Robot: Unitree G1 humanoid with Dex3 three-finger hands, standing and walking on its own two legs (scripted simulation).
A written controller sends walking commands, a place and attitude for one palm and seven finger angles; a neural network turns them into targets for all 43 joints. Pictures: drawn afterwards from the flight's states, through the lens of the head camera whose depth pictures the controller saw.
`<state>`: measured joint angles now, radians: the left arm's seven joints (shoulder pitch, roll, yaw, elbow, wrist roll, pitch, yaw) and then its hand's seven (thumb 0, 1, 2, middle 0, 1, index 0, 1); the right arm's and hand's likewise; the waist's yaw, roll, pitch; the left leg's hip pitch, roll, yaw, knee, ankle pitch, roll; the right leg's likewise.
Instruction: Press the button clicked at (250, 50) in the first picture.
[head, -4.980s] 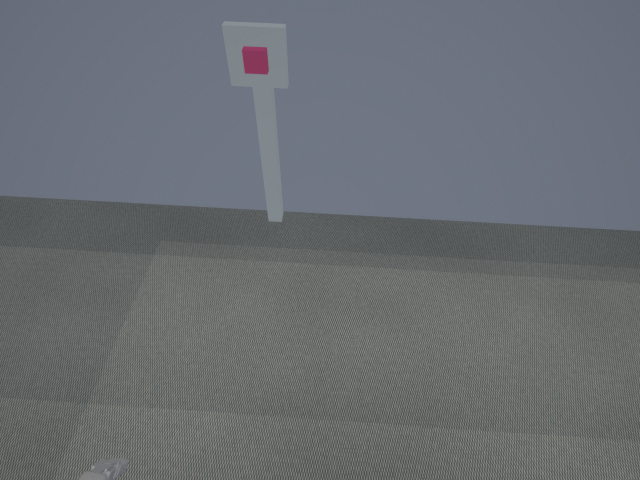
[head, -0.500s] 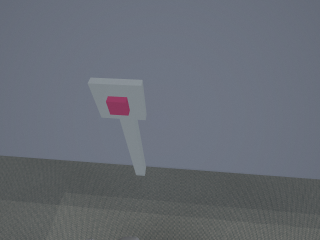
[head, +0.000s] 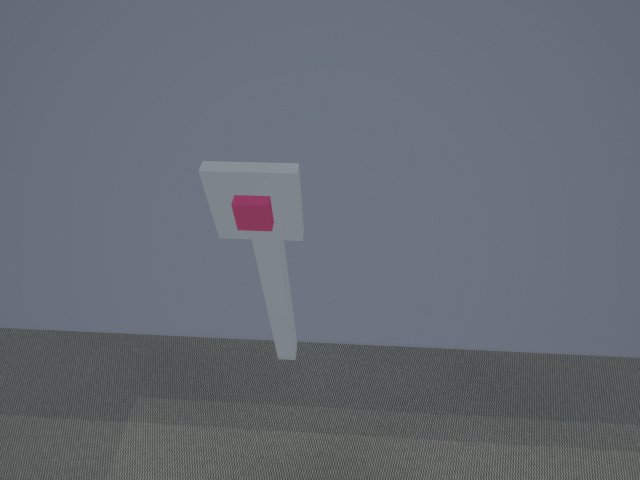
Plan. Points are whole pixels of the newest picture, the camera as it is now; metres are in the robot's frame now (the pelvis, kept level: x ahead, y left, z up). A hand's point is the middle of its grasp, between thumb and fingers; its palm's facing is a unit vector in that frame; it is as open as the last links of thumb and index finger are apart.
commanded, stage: come to a stop and stand still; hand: left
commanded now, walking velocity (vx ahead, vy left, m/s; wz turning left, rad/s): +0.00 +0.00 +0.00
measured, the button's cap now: (253, 212) +0.59 +0.17 -0.04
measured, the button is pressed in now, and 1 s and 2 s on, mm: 0 0 0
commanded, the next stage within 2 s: look again from close up in 0.26 s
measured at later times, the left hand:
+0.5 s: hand out of the picture -0.01 +0.17 -0.19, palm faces -0.01 -0.98 -0.18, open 7.4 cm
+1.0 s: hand out of the picture +0.02 +0.18 -0.18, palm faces +0.00 -0.99 -0.17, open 7.4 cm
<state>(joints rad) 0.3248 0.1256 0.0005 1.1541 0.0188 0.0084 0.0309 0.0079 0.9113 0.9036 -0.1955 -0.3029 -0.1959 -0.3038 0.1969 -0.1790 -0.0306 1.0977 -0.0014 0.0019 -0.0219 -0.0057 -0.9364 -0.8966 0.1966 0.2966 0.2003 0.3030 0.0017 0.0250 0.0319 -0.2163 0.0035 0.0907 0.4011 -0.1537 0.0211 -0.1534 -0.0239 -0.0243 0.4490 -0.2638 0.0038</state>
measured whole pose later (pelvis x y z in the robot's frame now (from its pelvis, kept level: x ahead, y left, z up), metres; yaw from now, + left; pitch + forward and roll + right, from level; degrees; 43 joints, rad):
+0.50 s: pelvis -0.01 +0.01 -0.01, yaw +1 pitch -1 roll -1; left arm 0.31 0.12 -0.01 1.10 0.02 -0.02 0.04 0.01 0.91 0.90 -0.20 -0.30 -0.20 -0.30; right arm 0.37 -0.13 -0.01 1.10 -0.02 0.00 0.00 0.00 -0.91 -0.90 0.19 0.30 0.20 0.30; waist -0.05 0.04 0.02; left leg -0.33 0.02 0.05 0.58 -0.23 0.03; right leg -0.22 0.00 -0.05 0.54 -0.30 0.00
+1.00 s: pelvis +0.02 +0.02 +0.00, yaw +0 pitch -1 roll +0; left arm 0.30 0.15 -0.02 1.10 0.02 -0.01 0.04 0.01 0.91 0.90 -0.20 -0.30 -0.20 -0.30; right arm 0.24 -0.17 0.00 1.10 -0.01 -0.03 -0.02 0.00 -0.91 -0.90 0.19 0.30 0.20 0.30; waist 0.00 -0.02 0.02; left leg -0.24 -0.01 0.10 0.49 -0.24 0.05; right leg -0.16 -0.04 -0.01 0.49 -0.31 0.03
